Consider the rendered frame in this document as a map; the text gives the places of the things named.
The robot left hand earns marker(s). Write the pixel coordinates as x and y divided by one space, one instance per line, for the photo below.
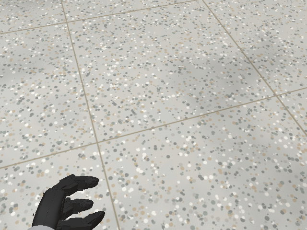
55 207

